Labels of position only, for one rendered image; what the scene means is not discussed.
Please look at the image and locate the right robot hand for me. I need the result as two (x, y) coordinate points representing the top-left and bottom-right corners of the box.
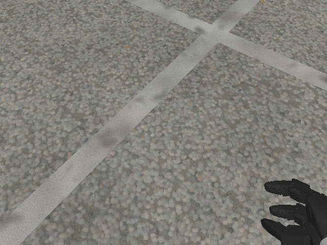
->
(261, 178), (327, 245)

